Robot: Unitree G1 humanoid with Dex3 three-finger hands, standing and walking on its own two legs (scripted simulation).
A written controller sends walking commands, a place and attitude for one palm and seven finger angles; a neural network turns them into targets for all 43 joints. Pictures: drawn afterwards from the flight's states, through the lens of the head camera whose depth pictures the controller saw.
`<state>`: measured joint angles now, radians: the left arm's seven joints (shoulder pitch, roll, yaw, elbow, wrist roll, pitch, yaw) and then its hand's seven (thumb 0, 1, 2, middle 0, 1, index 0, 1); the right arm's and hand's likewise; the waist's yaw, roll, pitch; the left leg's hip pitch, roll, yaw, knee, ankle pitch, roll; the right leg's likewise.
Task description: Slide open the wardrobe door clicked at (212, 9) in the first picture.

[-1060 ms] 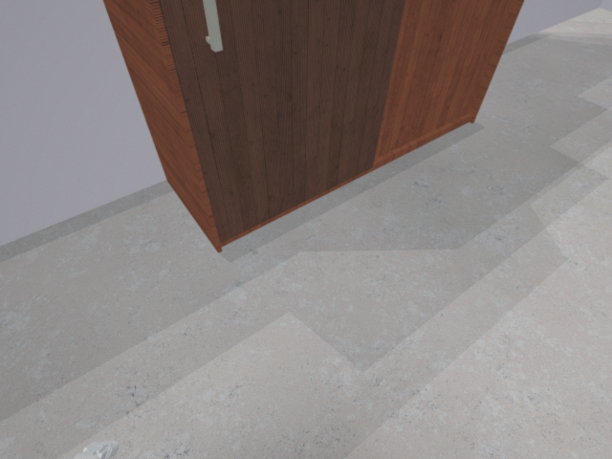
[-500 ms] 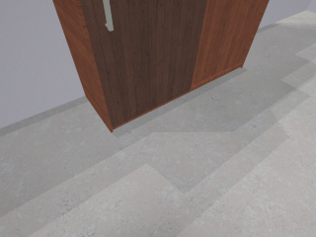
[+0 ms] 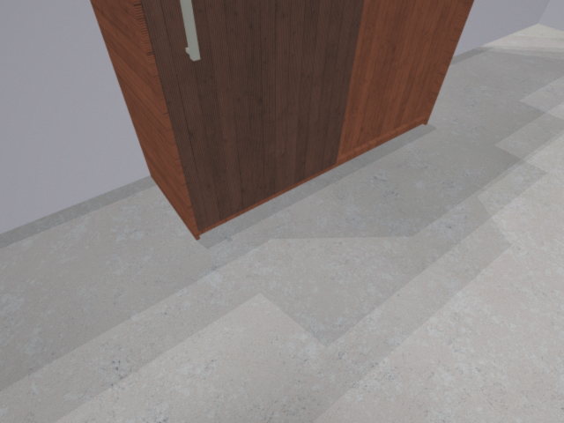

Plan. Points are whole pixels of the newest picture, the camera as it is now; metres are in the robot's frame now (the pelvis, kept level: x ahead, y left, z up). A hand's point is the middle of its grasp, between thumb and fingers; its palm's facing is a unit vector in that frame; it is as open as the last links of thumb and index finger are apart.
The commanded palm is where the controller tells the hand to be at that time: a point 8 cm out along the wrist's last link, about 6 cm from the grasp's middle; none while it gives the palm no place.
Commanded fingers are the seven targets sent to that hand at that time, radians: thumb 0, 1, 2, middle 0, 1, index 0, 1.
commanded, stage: look at it before walking up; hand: left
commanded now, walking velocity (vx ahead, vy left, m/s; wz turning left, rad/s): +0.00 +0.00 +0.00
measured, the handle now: (185, 17) +1.05 +0.33 +0.15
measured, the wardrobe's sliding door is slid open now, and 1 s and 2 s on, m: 0.00 0.00 0.00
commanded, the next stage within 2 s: walk to a spot facing it in 0.38 s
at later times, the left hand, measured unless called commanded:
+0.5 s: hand out of the picture +0.06 +0.25 -0.16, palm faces -0.02 -0.94 -0.33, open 7.3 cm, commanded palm none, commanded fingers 0.00 0.90 0.90 -0.20 -0.30 -0.20 -0.30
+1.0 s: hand out of the picture +0.07 +0.14 -0.17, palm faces -0.12 -0.98 -0.18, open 7.3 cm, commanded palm none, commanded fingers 0.00 0.90 0.90 -0.20 -0.30 -0.20 -0.30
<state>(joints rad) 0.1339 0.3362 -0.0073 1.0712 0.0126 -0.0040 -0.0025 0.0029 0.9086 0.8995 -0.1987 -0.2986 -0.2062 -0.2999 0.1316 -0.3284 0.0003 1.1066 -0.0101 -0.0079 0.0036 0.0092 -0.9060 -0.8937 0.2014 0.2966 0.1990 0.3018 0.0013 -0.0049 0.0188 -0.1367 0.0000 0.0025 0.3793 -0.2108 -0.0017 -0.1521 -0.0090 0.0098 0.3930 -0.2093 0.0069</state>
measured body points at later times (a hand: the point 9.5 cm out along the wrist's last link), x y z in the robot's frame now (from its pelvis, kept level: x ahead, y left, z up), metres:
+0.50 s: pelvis +0.00 +0.00 +0.00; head +0.00 +0.00 +0.45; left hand +0.07 +0.30 -0.13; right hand +0.08 -0.29 -0.13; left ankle +0.00 +0.12 -0.74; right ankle +0.00 -0.12 -0.74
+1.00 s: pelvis +0.09 -0.03 +0.00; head +0.10 -0.04 +0.44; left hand +0.08 +0.19 -0.15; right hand +0.09 -0.28 -0.16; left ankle +0.14 +0.10 -0.67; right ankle +0.03 -0.11 -0.75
